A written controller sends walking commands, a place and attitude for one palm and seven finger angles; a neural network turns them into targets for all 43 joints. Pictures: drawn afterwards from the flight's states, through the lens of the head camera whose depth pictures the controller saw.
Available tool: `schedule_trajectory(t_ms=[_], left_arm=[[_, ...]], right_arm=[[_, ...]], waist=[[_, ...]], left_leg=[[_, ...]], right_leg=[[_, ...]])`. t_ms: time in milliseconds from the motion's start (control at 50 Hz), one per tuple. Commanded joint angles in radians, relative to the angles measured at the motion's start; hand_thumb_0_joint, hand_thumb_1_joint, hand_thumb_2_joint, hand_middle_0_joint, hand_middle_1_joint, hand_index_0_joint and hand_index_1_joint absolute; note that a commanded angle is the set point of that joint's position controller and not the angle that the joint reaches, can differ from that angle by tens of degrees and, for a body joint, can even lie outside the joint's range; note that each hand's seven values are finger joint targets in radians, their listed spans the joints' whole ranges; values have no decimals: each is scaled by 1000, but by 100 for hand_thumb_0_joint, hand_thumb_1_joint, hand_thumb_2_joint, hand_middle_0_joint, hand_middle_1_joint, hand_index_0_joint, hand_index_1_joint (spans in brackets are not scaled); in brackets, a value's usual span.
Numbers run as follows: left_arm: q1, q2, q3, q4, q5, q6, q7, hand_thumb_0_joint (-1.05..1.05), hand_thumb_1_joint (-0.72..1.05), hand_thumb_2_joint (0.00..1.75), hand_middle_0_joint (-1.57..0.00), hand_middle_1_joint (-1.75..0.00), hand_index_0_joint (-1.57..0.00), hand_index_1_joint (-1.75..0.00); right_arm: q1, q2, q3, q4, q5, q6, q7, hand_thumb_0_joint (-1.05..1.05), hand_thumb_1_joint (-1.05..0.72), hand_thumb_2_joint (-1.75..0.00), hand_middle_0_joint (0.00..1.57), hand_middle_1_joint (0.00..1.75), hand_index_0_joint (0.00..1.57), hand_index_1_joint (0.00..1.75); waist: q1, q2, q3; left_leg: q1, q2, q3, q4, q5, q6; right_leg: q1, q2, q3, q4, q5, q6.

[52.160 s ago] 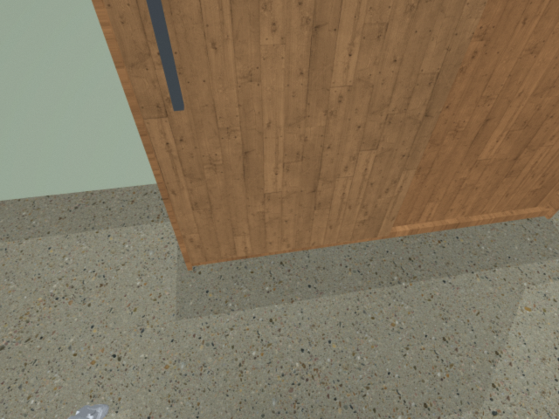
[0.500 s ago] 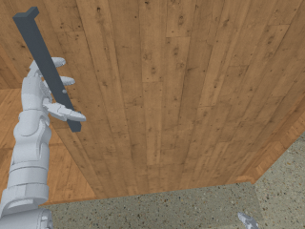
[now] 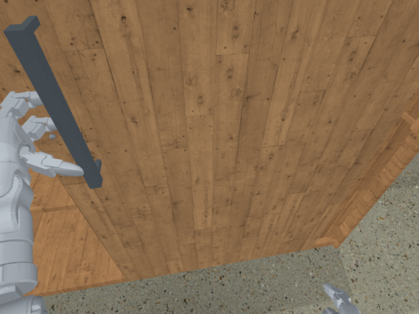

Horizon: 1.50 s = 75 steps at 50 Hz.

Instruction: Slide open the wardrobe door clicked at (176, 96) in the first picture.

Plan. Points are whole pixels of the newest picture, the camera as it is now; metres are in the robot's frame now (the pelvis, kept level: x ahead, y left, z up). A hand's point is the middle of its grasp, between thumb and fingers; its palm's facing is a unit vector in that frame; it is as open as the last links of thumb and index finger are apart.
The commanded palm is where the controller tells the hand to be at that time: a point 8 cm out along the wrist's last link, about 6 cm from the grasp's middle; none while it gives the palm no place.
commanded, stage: slip the hand off the handle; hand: left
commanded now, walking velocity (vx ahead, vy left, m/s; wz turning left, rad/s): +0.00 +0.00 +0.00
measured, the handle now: (70, 117) +0.39 +0.27 +0.20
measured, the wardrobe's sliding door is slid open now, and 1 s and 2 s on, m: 0.70 0.70 0.70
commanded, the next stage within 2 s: draw the hand back to the body in 0.76 s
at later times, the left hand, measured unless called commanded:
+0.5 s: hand (22, 169) +0.28 +0.31 +0.19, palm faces +0.32 -0.94 -0.07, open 14.7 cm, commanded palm +0.23 +0.35 +0.19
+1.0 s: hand (18, 201) +0.23 +0.29 +0.18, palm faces +0.26 -0.97 -0.04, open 14.7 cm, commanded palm +0.18 +0.33 +0.19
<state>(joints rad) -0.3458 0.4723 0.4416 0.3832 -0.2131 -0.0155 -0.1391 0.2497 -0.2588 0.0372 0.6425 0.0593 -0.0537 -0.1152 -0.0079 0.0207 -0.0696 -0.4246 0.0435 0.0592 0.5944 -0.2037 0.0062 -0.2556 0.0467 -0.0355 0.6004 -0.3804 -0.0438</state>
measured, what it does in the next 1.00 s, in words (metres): stands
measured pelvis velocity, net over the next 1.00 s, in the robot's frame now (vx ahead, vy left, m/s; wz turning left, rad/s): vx -0.01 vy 0.03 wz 0.05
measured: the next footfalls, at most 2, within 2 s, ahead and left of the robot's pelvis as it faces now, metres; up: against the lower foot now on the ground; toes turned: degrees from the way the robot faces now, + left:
none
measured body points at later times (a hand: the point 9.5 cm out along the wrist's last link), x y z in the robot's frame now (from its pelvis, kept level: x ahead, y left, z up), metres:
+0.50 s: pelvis -0.01 +0.04 +0.00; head -0.03 +0.04 +0.45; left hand +0.26 +0.36 +0.19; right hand +0.19 -0.18 -0.06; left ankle +0.06 +0.12 -0.73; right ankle -0.04 -0.09 -0.73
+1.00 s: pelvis -0.01 +0.03 +0.01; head -0.06 +0.02 +0.45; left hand +0.21 +0.34 +0.18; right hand +0.20 -0.17 -0.06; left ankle +0.06 +0.12 -0.73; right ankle -0.04 -0.09 -0.73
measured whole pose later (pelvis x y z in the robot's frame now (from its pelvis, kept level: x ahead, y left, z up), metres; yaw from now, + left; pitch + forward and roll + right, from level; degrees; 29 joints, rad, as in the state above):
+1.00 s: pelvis -0.01 +0.03 +0.01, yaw +3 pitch -5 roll -1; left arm 0.04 0.35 0.33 -0.18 -0.31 0.25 -0.14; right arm 0.18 -0.23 0.11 0.66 0.06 -0.16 -0.14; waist 0.07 0.04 -0.03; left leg -0.29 0.00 0.03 0.53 -0.16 0.04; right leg -0.09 0.01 -0.07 0.51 -0.34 -0.01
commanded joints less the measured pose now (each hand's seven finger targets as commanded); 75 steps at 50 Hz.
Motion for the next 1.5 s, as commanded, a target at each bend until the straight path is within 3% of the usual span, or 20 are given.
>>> schedule_trajectory(t_ms=[0, 40, 180, 340, 400, 520, 560, 620, 760, 820, 860, 880, 900, 980, 1120, 1260, 1360, 1380, 1400, 1480], left_arm=[[-326, 379, 162, -173, 0, -98, 11, 0, -55, 20, -25, -115, -25, -115], [-351, 393, 163, -176, -6, -127, -16, 0, -55, 20, -25, -115, -25, -115], [-214, 252, 61, -312, -57, -126, -81, 0, -55, 20, -25, -115, -25, -115], [-144, 190, 36, -534, -30, -86, 26, 0, -55, 20, -25, -115, -25, -115], [-65, 126, -1, -589, -22, -72, 51, 0, -55, 20, -25, -115, -25, -115], [49, 106, 7, -661, -23, -11, 74, 0, -55, 20, -25, -115, -25, -115], [62, 23, -65, -747, -22, 1, 75, 0, -55, 20, -25, -115, -25, -115], [121, 48, -40, -768, -20, 17, 81, 0, -55, 20, -25, -115, -25, -115], [158, -10, -102, -878, -18, 24, 85, 0, -55, 20, -25, -115, -25, -115], [157, 66, -29, -815, -18, 28, 97, 0, -55, 20, -25, -115, -25, -115], [116, 30, -64, -821, -22, 23, 95, 0, -55, 20, -25, -115, -25, -115], [182, 41, -62, -681, -104, 137, 25, 0, -55, 20, -25, -115, -25, -115], [107, 55, -66, -778, -124, 186, -13, 0, -55, 20, -25, -115, -25, -115], [112, 125, 13, -802, -122, 276, -26, 0, -55, 20, -25, -115, -25, -115], [296, 114, 72, -767, -147, 240, -22, 0, -55, 20, -25, -115, -25, -115], [286, 137, 89, -849, -156, 221, -49, 0, -55, 20, -25, -115, -25, -115], [311, 116, 71, -884, -166, 174, -71, 0, -37, 29, -24, -104, -24, -104], [335, 243, 103, -914, 6, 79, 79, 0, -33, 31, -24, -102, -24, -102], [435, 138, 52, -830, 21, 45, 134, 0, -30, 32, -24, -100, -24, -100], [507, 110, 14, -874, 70, -62, 211, 0, -15, 39, -24, -92, -24, -92]], right_arm=[[-71, -136, -56, -139, -1, -68, -12, 0, -90, -90, 20, 30, 20, 30], [-64, -141, -57, -132, -1, -79, -15, 0, -90, -90, 20, 30, 20, 30], [-86, -137, -62, -150, 9, -128, -17, 0, -90, -90, 20, 30, 20, 30], [-142, -121, -39, -152, -10, -182, -16, 0, -90, -90, 20, 30, 20, 30], [-155, -110, -32, -156, -16, -194, -5, 0, -90, -90, 20, 30, 20, 30], [-181, -101, -20, -157, -17, -176, 1, 0, -90, -90, 20, 30, 20, 30], [-199, -85, -14, -175, -18, -180, 7, 0, -90, -90, 20, 30, 20, 30], [-200, -89, -8, -167, -23, -171, 4, 0, -90, -90, 20, 30, 20, 30], [-227, -71, 4, -181, -24, -175, 3, 0, -90, -90, 20, 30, 20, 30], [-222, -84, 2, -156, -26, -171, -9, 0, -90, -90, 20, 30, 20, 30], [-232, -75, 4, -160, -22, -175, -11, 0, -90, -90, 20, 30, 20, 30], [-241, -100, 6, -150, 0, -176, -22, 0, -90, -90, 20, 30, 20, 30], [-260, -93, 12, -169, 12, -178, -31, 0, -90, -90, 20, 30, 20, 30], [-268, -85, 20, -183, 14, -195, -40, 0, -90, -90, 20, 30, 20, 30], [-243, -98, 2, -177, 13, -215, -11, 0, -90, -90, 20, 30, 20, 30], [-230, -98, -3, -186, 15, -231, -17, 0, -90, -90, 20, 30, 20, 30], [-221, -97, -3, -178, 13, -258, -23, 0, -90, -90, 20, 30, 20, 30], [-236, -109, -19, -167, -27, -249, -9, 0, -90, -90, 20, 30, 20, 30], [-222, -101, -19, -155, -35, -241, -3, 0, -90, -90, 20, 30, 20, 30], [-214, -102, -33, -156, -43, -201, 11, 0, -90, -90, 20, 30, 20, 30]], waist=[[34, 25, -195], [28, 26, -205], [35, 69, -191], [58, 115, -183], [62, 93, -174], [69, 43, -126], [63, 96, -133], [67, 47, -119], [66, 86, -101], [68, 43, -59], [60, 76, -63], [67, 72, -76], [73, 97, -93], [83, 65, -80], [89, 20, -51], [77, 53, -45], [71, 69, -41], [87, 85, 82], [70, 42, 108], [74, 20, 42]], left_leg=[[208, -32, -34, -28, 93, 43], [210, -32, -35, -24, 96, 48], [285, -25, -69, -44, 65, 48], [336, -10, -132, -116, -39, 33], [357, -1, -148, -129, -25, 24], [334, -1, -138, -145, -24, 18], [367, -4, -140, -146, -12, 14], [356, -5, -139, -149, -12, 15], [358, -12, -148, -170, -84, 11], [323, -16, -145, -173, -122, 15], [328, -20, -140, -176, -147, 13], [320, -13, -153, -201, -170, 9], [336, -23, -141, -198, -149, 17], [357, -30, -130, -182, -70, 25], [340, -27, -104, -148, -1, 25], [341, -35, -91, -118, 39, 32], [346, -39, -89, -101, 48, 34], [304, -44, -84, -98, 6, 28], [289, -39, -83, -101, -20, 24], [349, -28, -68, -136, 1, 36]], right_leg=[[-90, -37, 67, -124, 287, 54], [-91, -34, 69, -121, 292, 56], [-141, -17, 31, -133, 198, 36], [-143, -20, -2, -119, 118, 15], [-136, -18, -14, -114, 136, 15], [-101, -14, -18, -136, 148, 17], [-105, -16, -21, -133, 157, 15], [-93, -11, -21, -146, 156, 17], [-88, -16, -21, -150, 110, 15], [-92, -15, -13, -170, 83, 17], [-95, -21, -12, -170, 60, 17], [-41, -29, -10, -189, 63, 13], [-20, -33, -3, -211, 70, 19], [-39, -28, -9, -229, 76, 23], [-50, -27, -3, -233, 121, 32], [-65, -36, 15, -231, 159, 45], [-70, -40, 21, -225, 187, 51], [-121, -63, 77, -316, 159, 44], [-118, -78, 65, -320, 113, 34], [-38, -85, 61, -318, 137, 34]])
